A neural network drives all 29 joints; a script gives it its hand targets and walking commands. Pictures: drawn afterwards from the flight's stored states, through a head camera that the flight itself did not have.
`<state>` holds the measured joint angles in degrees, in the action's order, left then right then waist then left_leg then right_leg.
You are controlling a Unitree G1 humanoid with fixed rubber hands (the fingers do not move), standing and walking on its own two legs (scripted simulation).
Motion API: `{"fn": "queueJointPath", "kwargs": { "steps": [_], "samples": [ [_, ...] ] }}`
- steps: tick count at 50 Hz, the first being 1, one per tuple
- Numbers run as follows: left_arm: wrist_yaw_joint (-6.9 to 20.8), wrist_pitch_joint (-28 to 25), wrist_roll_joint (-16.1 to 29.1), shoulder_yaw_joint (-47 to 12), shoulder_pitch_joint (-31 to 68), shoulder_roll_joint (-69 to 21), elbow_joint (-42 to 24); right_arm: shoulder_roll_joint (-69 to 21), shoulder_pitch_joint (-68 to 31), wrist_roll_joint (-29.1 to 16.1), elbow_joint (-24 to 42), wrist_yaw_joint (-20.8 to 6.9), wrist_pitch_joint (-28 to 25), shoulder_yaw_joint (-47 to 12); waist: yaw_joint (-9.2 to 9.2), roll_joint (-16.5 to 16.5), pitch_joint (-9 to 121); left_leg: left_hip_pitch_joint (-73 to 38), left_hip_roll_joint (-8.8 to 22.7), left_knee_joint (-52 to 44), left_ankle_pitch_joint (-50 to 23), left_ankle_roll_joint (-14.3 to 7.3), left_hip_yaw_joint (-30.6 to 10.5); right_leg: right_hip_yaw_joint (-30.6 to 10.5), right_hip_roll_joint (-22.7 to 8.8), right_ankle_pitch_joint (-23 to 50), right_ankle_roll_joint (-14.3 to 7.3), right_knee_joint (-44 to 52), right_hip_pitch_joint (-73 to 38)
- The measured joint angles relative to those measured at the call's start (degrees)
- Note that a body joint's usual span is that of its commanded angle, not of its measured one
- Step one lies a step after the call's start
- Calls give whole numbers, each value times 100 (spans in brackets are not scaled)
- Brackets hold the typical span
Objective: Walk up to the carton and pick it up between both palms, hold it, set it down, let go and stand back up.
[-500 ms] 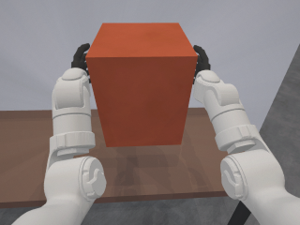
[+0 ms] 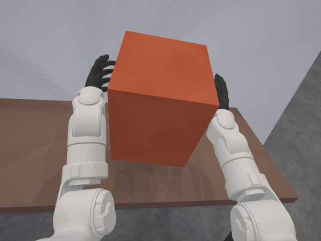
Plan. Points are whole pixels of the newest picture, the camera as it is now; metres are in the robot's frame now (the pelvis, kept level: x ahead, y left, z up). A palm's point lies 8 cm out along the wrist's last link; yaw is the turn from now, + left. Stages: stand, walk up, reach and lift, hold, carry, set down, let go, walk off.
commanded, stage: set down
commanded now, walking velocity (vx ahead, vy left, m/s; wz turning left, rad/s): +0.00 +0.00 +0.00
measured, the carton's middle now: (157, 104) +0.41 -0.01 +0.20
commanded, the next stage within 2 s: none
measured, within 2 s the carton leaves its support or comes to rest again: neither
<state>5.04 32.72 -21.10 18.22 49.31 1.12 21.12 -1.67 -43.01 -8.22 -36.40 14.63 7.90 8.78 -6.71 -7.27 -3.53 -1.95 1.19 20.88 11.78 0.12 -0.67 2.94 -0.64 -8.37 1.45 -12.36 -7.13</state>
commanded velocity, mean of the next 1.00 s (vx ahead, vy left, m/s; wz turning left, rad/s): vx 0.00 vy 0.00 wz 0.00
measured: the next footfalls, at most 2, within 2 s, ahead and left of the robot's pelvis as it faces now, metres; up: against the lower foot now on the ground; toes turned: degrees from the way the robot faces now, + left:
none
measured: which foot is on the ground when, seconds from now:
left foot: down 0.00-1.00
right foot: down 0.00-1.00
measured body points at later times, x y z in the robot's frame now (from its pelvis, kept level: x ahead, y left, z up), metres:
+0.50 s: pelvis +0.01 +0.00 +0.00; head -0.03 +0.05 +0.45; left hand +0.43 +0.13 +0.20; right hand +0.38 -0.16 +0.19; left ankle +0.01 +0.11 -0.75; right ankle +0.00 -0.14 -0.75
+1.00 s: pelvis +0.00 +0.01 +0.00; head -0.02 +0.06 +0.45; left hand +0.45 +0.12 +0.18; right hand +0.38 -0.17 +0.16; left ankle +0.01 +0.11 -0.75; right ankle +0.00 -0.14 -0.75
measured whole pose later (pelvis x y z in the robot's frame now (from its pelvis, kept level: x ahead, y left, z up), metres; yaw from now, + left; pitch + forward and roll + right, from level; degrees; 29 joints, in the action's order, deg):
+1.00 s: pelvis +0.00 +0.01 +0.00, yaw -1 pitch -7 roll -1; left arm 7.4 22.0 -21.9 21.2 52.2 2.6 40.6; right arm -6.5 -40.0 3.1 -40.7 14.2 1.0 17.1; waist -5.8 -6.3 -4.0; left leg 0.4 0.1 17.0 9.5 -0.8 1.0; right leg 1.5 -1.8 -7.3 2.2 -11.7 -2.9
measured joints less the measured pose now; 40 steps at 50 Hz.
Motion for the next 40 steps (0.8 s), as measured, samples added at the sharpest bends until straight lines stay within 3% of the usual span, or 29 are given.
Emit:
{"fn": "queueJointPath", "kwargs": {
  "steps": [6, 14, 17, 26, 40],
  "samples": [
    [-53, 54, -175, 54, 278, -107, 316, 68, -77, 151, -149, -124, 36, 187, 15, 91, 40, 1, -40, -80, -27, -51, 87, -82, -48, -28, 37, -78, 104],
    [108, -81, -359, 239, 420, -112, 523, 50, -110, 385, -208, -92, -63, 170, 54, 203, -2, -41, -85, -268, -103, -82, 135, -124, -95, -33, 62, -55, 148],
    [139, -161, -299, 248, 231, -126, 501, 68, 61, 315, -120, -20, -99, -4, 85, 197, 31, -32, -59, -234, -63, -64, 121, -109, -69, -36, 50, -16, 121],
    [240, -312, -14, 143, -369, -24, 302, -197, 449, 337, 173, 89, -174, -39, -61, 54, -88, 35, -42, -108, -15, -28, 17, -5, -46, -55, 28, -30, 98],
    [133, -837, -56, 185, 279, 42, 1440, -280, 271, 832, -110, -31, -420, 566, 32, 218, 56, 254, -95, -296, -181, -100, 166, -147, -108, 76, 80, -3, 444]
  ]
}}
